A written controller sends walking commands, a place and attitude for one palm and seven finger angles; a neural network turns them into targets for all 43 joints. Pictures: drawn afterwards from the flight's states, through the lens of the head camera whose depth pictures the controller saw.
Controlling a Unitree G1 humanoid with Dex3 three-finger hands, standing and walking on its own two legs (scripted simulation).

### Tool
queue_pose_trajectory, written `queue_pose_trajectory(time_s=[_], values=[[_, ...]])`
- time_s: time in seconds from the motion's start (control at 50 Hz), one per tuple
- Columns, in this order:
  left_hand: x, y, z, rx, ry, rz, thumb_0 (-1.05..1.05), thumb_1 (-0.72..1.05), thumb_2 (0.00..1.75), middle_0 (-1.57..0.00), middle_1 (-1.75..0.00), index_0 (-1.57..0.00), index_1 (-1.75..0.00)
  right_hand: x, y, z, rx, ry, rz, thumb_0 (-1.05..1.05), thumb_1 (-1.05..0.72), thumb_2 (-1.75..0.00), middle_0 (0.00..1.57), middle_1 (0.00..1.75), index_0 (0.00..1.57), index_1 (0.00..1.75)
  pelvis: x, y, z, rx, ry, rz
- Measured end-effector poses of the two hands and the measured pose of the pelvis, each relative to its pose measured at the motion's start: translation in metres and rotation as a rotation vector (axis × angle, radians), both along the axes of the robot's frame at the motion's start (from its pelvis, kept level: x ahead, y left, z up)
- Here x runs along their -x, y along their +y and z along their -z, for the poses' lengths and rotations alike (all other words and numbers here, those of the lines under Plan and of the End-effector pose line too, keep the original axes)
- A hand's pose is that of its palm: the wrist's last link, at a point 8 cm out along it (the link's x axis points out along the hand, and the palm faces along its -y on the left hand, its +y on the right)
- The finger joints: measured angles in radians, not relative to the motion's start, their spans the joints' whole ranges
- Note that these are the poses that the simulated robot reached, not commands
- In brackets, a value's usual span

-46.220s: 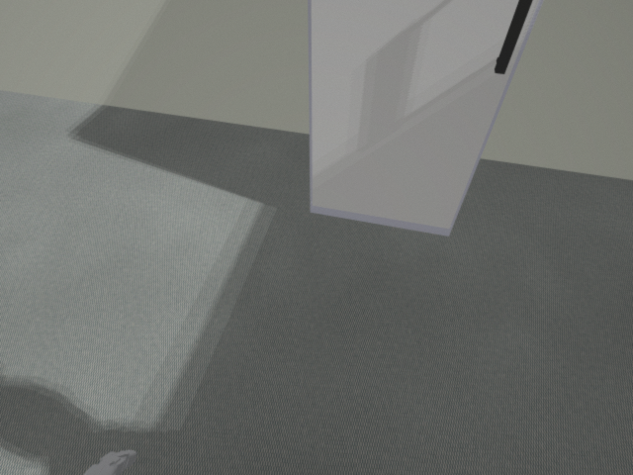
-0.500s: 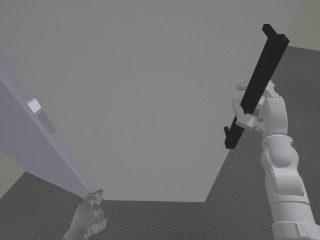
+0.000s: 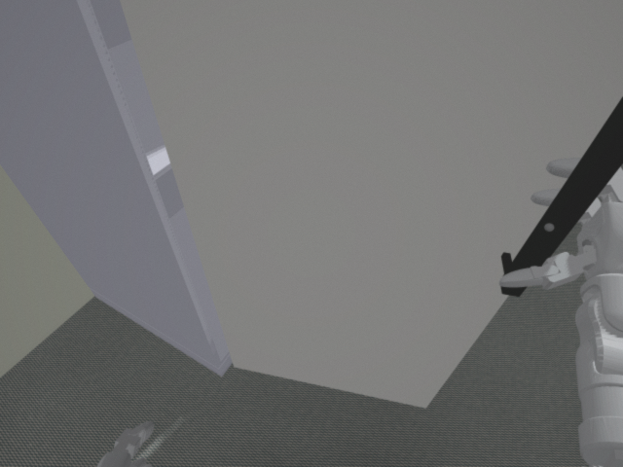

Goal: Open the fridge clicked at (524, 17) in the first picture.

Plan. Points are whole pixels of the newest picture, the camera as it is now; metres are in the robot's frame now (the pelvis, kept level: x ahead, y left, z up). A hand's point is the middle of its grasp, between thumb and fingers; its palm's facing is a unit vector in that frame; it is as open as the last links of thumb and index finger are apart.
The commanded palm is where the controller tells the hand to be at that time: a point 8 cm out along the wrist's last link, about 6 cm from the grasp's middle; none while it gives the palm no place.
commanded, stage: loosen the grip on the handle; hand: right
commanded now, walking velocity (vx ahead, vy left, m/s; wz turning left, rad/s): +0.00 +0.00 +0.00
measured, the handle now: (560, 196) +0.41 -0.26 +0.18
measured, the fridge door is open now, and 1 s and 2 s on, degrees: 72 69 69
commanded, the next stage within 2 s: slip the hand off the handle in 0.02 s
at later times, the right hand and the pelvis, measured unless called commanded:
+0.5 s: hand (608, 243) +0.36 -0.31 +0.16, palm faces +0.28 +0.95 -0.17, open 14.7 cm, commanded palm +0.32 -0.34 +0.17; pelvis +0.07 -0.04 +0.00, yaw +0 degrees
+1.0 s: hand (618, 280) +0.31 -0.29 +0.16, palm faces +0.25 +0.95 -0.18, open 14.7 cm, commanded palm +0.26 -0.34 +0.17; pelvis +0.06 -0.04 +0.00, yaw -1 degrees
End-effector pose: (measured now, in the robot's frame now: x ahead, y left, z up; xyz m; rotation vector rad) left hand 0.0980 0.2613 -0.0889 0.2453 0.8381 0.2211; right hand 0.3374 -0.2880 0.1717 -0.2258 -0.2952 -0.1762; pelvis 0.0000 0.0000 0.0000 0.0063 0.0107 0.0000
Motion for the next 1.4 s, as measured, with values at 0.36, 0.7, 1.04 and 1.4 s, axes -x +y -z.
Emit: queue_pose_trajectory(time_s=[0.36,0.7,1.04,1.4], values=[[-0.090,-0.041,-0.017,0.001,-0.135,0.071,0.01,0.91,0.90,-0.20,-0.30,-0.20,-0.30,0.003,-0.048,0.010,-0.028,0.002,0.087,-0.01,0.55,-0.20,0.30,1.17,0.26,1.15,-0.047,-0.025,0.000,-0.009,0.048,-0.021],[-0.164,-0.102,-0.032,0.028,-0.209,0.201,0.01,0.91,0.90,-0.21,-0.30,-0.20,-0.30,0.018,-0.077,0.008,-0.024,0.027,0.063,-0.01,0.55,-0.20,0.25,1.15,0.26,1.15,-0.076,-0.051,-0.003,-0.027,0.059,0.007],[-0.133,-0.085,-0.025,0.030,-0.187,0.191,0.01,0.90,0.90,-0.21,-0.30,-0.20,-0.30,0.073,-0.052,0.009,-0.013,0.025,0.070,-0.01,0.55,-0.20,0.25,1.15,0.26,1.15,-0.059,-0.038,-0.002,-0.021,0.022,0.015],[-0.132,-0.050,-0.032,0.008,-0.280,0.181,0.01,0.91,0.90,-0.20,-0.30,-0.20,-0.30,0.124,-0.041,0.006,0.012,0.037,0.079,-0.01,0.55,-0.20,0.25,1.15,0.26,1.15,-0.053,-0.014,-0.001,-0.018,0.000,0.024]])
